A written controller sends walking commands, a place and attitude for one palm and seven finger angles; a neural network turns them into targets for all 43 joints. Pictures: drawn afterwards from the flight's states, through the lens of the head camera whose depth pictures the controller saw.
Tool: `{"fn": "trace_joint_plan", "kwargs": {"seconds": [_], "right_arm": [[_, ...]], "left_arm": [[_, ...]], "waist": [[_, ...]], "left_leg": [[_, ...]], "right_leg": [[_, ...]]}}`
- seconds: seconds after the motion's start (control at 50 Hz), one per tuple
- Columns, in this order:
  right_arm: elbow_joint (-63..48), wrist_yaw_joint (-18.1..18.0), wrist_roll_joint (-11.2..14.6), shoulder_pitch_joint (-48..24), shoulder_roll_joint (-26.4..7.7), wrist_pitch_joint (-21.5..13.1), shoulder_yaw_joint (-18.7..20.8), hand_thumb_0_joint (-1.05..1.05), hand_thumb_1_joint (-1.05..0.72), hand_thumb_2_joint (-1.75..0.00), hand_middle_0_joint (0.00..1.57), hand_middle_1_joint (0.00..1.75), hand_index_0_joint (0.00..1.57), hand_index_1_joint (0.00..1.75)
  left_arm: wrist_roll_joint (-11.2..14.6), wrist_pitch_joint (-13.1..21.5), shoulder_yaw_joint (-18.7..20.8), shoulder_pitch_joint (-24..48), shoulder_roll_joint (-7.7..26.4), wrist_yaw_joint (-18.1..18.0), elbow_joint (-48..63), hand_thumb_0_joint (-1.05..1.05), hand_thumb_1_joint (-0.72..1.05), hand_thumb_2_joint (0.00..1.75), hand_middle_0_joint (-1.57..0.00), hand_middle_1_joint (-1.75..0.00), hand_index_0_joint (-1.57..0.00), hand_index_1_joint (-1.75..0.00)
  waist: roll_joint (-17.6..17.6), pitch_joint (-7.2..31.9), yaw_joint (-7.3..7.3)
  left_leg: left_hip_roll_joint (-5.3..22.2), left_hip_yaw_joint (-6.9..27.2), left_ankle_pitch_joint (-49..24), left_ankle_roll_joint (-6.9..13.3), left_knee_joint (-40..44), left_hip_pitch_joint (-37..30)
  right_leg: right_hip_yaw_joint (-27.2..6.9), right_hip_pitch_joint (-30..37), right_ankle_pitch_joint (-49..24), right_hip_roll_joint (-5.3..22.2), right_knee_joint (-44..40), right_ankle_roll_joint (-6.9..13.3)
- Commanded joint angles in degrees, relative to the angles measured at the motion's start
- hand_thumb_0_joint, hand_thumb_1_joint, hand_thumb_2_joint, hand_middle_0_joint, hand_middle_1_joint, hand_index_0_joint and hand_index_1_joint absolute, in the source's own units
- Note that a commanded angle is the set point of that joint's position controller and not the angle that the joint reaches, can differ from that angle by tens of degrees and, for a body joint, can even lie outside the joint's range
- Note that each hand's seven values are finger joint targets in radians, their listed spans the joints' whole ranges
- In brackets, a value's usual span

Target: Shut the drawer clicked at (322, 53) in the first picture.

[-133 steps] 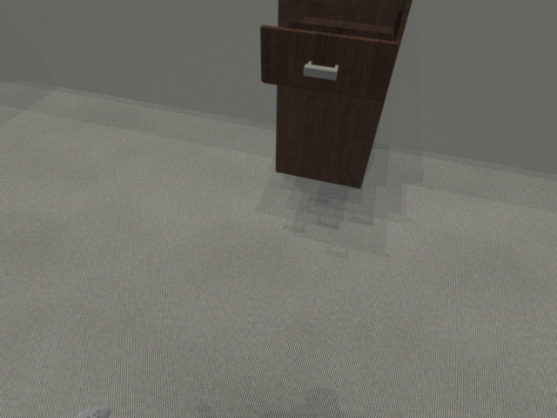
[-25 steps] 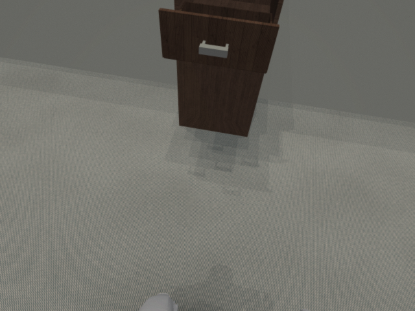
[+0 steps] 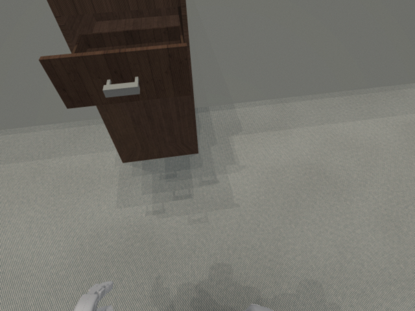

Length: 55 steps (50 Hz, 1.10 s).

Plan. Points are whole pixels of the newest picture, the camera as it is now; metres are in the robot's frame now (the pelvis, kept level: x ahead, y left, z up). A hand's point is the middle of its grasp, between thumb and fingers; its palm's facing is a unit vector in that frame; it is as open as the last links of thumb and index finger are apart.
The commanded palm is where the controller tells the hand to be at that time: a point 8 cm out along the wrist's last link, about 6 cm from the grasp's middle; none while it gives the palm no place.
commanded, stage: walk to a spot facing it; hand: left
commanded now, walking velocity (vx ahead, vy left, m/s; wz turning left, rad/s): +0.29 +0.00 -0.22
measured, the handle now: (122, 85) +0.73 +0.29 +0.02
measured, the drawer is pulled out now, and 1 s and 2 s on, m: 0.30 0.30 0.30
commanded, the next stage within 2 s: turn to face it in 0.08 s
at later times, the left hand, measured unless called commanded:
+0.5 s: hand (120, 298) +0.18 +0.21 -0.17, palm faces +0.05 -0.99 -0.14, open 7.4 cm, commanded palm none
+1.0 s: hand (125, 291) +0.19 +0.20 -0.16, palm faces +0.21 -0.96 -0.19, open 7.3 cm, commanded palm none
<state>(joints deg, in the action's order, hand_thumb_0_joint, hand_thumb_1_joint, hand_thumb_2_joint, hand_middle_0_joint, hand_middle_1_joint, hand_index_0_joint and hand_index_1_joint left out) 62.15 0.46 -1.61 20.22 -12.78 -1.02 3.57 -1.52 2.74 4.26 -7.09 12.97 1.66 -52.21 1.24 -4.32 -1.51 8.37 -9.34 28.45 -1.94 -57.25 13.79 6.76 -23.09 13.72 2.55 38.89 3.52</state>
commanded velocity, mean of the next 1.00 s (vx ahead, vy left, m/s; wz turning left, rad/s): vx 0.09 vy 0.00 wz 0.17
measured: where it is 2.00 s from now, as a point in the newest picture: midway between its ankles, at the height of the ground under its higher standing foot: (210, 259)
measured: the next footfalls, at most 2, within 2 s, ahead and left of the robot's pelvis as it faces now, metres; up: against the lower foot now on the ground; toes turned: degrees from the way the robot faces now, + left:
left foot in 0.32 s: +0.25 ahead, +0.13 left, +0.00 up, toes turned +6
right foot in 0.70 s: +0.24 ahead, -0.10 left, +0.00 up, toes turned -1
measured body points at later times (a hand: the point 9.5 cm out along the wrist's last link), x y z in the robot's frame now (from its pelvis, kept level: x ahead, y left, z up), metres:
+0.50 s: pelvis +0.16 +0.04 +0.02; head +0.17 +0.07 +0.47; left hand +0.17 +0.27 -0.15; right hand +0.21 -0.19 -0.12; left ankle +0.21 +0.13 -0.72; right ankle +0.12 -0.09 -0.67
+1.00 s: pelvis +0.20 +0.02 +0.02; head +0.21 +0.03 +0.47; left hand +0.18 +0.25 -0.14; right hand +0.27 -0.21 -0.13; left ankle +0.16 +0.13 -0.70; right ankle +0.20 -0.10 -0.72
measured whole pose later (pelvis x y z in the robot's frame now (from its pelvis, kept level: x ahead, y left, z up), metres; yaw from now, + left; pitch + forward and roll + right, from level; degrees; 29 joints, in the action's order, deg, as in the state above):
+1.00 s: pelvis +0.20 +0.02 +0.02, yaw +9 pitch -1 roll +0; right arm 60.0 -0.1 -1.3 13.0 -10.3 1.0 3.0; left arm -1.5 0.6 2.4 -15.5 9.6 -0.9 -59.6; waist -0.7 -2.2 1.3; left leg 2.3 -4.5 23.5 -0.7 -37.4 14.9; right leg 8.8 -11.2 16.1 4.2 28.4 -0.3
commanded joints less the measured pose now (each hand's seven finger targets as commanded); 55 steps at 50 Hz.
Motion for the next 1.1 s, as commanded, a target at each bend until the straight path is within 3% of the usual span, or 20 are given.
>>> {"fn": "trace_joint_plan", "kwargs": {"seconds": [0.0,0.06,0.2,0.26,0.28,0.3,0.32,0.34,0.44,0.58,0.64,0.68,0.72,0.82,0.9,0.96,0.98,1.02,1.04,1.08], "right_arm": [[-8.1,-0.1,0.1,-8.2,-4.2,-2.3,0.2,0.00,-0.90,-0.90,0.20,0.30,0.20,0.30],[-5.8,0.0,-0.2,-2.2,-2.1,-0.6,-0.1,0.00,-0.90,-0.90,0.20,0.30,0.20,0.30],[-6.8,0.3,0.5,-6.1,0.2,-1.4,-0.9,0.00,-0.90,-0.90,0.20,0.30,0.20,0.30],[-4.1,-0.3,0.6,-1.8,-0.2,-1.9,-1.2,0.00,-0.90,-0.90,0.20,0.30,0.20,0.30],[-2.6,-0.7,0.5,1.9,-2.3,-2.3,-0.9,0.00,-0.90,-0.90,0.20,0.30,0.20,0.30],[-2.2,-1.2,0.0,5.2,-6.8,-2.4,-0.2,0.00,-0.90,-0.90,0.20,0.30,0.20,0.30],[-2.3,-1.3,0.2,6.6,-9.3,-1.4,0.0,0.00,-0.90,-0.90,0.20,0.30,0.20,0.30],[-2.0,-2.2,0.1,5.0,-7.6,-1.4,-0.5,0.00,-0.90,-0.90,0.20,0.30,0.20,0.30],[-3.7,-2.5,0.6,-4.6,-3.5,-1.3,-1.2,0.00,-0.90,-0.90,0.20,0.30,0.20,0.30],[-3.7,-2.1,0.4,-5.4,-4.8,0.5,0.0,0.00,-0.90,-0.90,0.20,0.30,0.20,0.30],[-4.1,-1.9,0.8,-6.8,-4.7,0.9,0.3,0.00,-0.90,-0.90,0.20,0.30,0.20,0.30],[-4.8,-1.3,1.5,-6.6,-1.4,1.0,-0.1,0.00,-0.90,-0.90,0.20,0.30,0.20,0.30],[-5.9,-1.0,0.9,-7.4,-0.5,2.4,-0.2,0.00,-0.90,-0.90,0.20,0.30,0.20,0.30],[-4.8,-0.9,1.0,-6.6,0.6,2.7,0.0,0.00,-0.90,-0.90,0.20,0.30,0.20,0.30],[-5.8,-0.5,0.6,-8.4,1.1,1.4,-0.6,0.00,-0.90,-0.90,0.20,0.30,0.20,0.30],[-4.2,-0.5,0.4,-3.8,1.1,0.3,-0.8,0.00,-0.90,-0.90,0.20,0.30,0.20,0.30],[-2.9,-0.7,0.5,-0.9,-0.2,-0.2,-0.7,0.00,-0.90,-0.90,0.20,0.30,0.20,0.30],[-1.5,-1.3,-0.2,6.5,-8.4,-0.3,1.1,0.00,-0.90,-0.90,0.20,0.30,0.20,0.30],[-0.9,-1.6,-0.4,8.2,-8.8,-0.4,1.3,0.00,-0.90,-0.90,0.20,0.30,0.20,0.30],[-1.5,-2.2,-0.1,4.9,-5.5,-1.0,0.3,0.00,-0.90,-0.90,0.20,0.30,0.20,0.30]], "left_arm": [[0.5,0.2,1.4,-10.8,9.6,-2.0,-0.8,0.00,0.90,0.90,-0.20,-0.30,-0.20,-0.30],[0.1,0.8,0.8,-7.3,7.3,-2.1,-1.3,0.00,0.90,0.90,-0.20,-0.30,-0.20,-0.30],[0.2,0.7,0.6,-10.3,7.0,-2.0,-5.0,0.00,0.90,0.90,-0.20,-0.30,-0.20,-0.30],[0.7,-0.1,0.0,-10.4,4.9,-2.5,-6.4,0.00,0.90,0.90,-0.20,-0.30,-0.20,-0.30],[0.7,-0.4,-0.5,-11.6,3.0,-2.5,-6.7,0.00,0.90,0.90,-0.20,-0.30,-0.20,-0.30],[1.1,-0.7,-1.0,-13.7,0.4,-2.5,-6.4,0.00,0.90,0.90,-0.20,-0.30,-0.20,-0.30],[0.9,-1.0,-1.4,-14.4,-0.4,-2.6,-6.0,0.00,0.90,0.90,-0.20,-0.30,-0.20,-0.30],[0.7,-1.3,-1.6,-13.8,-0.1,-3.1,-6.1,0.00,0.90,0.90,-0.20,-0.30,-0.20,-0.30],[0.8,-2.4,-2.0,-11.0,-1.5,-2.7,-7.7,0.00,0.90,0.90,-0.20,-0.30,-0.20,-0.30],[0.6,-3.6,-1.8,-9.2,-1.4,-3.5,-6.4,0.00,0.90,0.90,-0.20,-0.30,-0.20,-0.30],[0.6,-3.1,-1.5,-11.9,-0.7,-3.7,-6.8,0.00,0.90,0.90,-0.20,-0.30,-0.20,-0.30],[0.1,-2.2,-1.1,-12.3,3.4,-4.2,-6.5,0.00,0.90,0.90,-0.20,-0.30,-0.20,-0.30],[0.3,-2.1,-0.2,-10.2,7.6,-4.1,-4.7,0.00,0.90,0.90,-0.20,-0.30,-0.20,-0.30],[-0.1,-2.0,-0.5,-8.7,5.0,-4.2,-3.9,0.00,0.90,0.90,-0.20,-0.30,-0.20,-0.30],[-0.3,-1.5,0.0,-13.5,6.2,-3.4,-6.1,0.00,0.90,0.90,-0.20,-0.30,-0.20,-0.30],[0.2,-1.6,-0.1,-12.2,5.9,-2.8,-6.6,0.00,0.90,0.90,-0.20,-0.30,-0.20,-0.30],[0.6,-1.8,-0.4,-10.9,4.7,-2.6,-6.4,0.00,0.90,0.90,-0.20,-0.30,-0.20,-0.30],[0.4,-1.9,-1.4,-8.3,-0.5,-1.8,-3.5,0.00,0.90,0.90,-0.20,-0.30,-0.20,-0.30],[-0.2,-1.8,-1.2,-3.3,0.6,-2.0,-1.7,0.00,0.90,0.90,-0.20,-0.30,-0.20,-0.30],[-0.1,-1.6,-0.6,-1.4,1.4,-1.3,-2.3,0.00,0.90,0.90,-0.20,-0.30,-0.20,-0.30]], "waist": [[-5.2,4.0,4.21],[-7.4,3.8,0.09],[-7.5,3.4,1.59],[-4.6,3.1,-0.30],[0.9,5.1,-1.27],[11.9,6.6,-1.45],[15.7,6.4,-1.11],[16.6,7.1,-1.10],[5.4,4.6,1.93],[6.2,3.9,1.20],[4.1,4.0,3.05],[-6.1,3.4,2.82],[-18.3,2.1,2.74],[-8.7,1.9,1.90],[-11.0,2.9,4.15],[-9.8,2.9,1.77],[-5.8,2.8,0.33],[13.5,1.4,-2.96],[14.3,-1.9,-4.81],[9.1,-6.3,-3.03]], "left_leg": [[2.1,7.9,-8.0,0.6,-14.9,24.3],[1.4,5.4,-9.9,-0.8,-5.1,16.1],[-2.1,2.8,-13.1,-0.1,16.3,10.0],[-3.8,2.0,-21.6,0.7,27.2,-2.3],[-1.8,5.8,-27.2,1.6,30.4,-8.6],[8.2,17.7,-35.5,6.3,34.5,-13.9],[15.3,26.3,-38.5,11.5,38.7,-11.8],[14.9,28.9,-35.0,12.9,41.9,-11.2],[7.0,16.4,-40.7,11.9,40.8,-2.7],[5.7,18.7,-26.5,11.7,41.7,-0.6],[3.7,17.9,-24.4,9.4,37.7,3.0],[-3.5,11.9,-15.2,4.1,29.2,9.1],[-7.7,6.4,-2.0,1.3,17.6,8.2],[-6.1,7.0,-1.7,0.6,4.6,10.8],[-6.3,4.6,-2.4,1.0,15.6,8.3],[-7.2,2.0,-9.0,1.8,29.2,-3.0],[-5.8,3.8,-10.5,2.2,33.8,-9.6],[12.5,28.3,-2.9,10.4,44.5,-16.5],[14.9,33.2,-1.5,13.5,48.1,-14.2],[12.9,28.3,-6.0,13.9,48.3,-10.3]], "right_leg": [[-25.2,17.1,2.7,17.0,-25.4,8.5],[-14.2,9.2,-7.5,12.3,-25.2,6.6],[-11.8,12.7,-11.1,10.7,-23.6,6.2],[-7.9,9.8,-10.9,7.6,-17.4,2.6],[-6.0,7.7,-7.8,4.8,-10.1,0.6],[-1.4,0.8,6.2,-0.3,0.6,-2.2],[-0.1,-0.9,22.6,-2.8,11.9,-3.4],[-3.7,-3.2,23.2,-1.7,17.4,-3.9],[-5.0,2.0,13.3,2.1,12.5,-5.3],[-3.9,4.8,9.6,0.9,2.6,-5.7],[-3.4,12.1,1.1,0.4,-9.3,-5.7],[-13.1,16.4,-2.7,8.9,-19.8,-3.3],[-21.1,9.5,-1.2,19.1,-26.2,3.9],[-10.5,13.5,-21.5,15.4,-21.3,5.2],[-10.9,16.7,-8.7,14.9,-22.0,4.7],[-8.3,10.3,5.5,11.8,-20.1,2.0],[-6.1,4.5,10.9,9.7,-17.2,0.0],[3.0,-10.5,16.4,0.4,3.1,-4.6],[-0.2,-15.0,20.0,0.3,12.8,-4.1],[-5.0,-17.8,13.3,3.6,21.0,-3.5]]}}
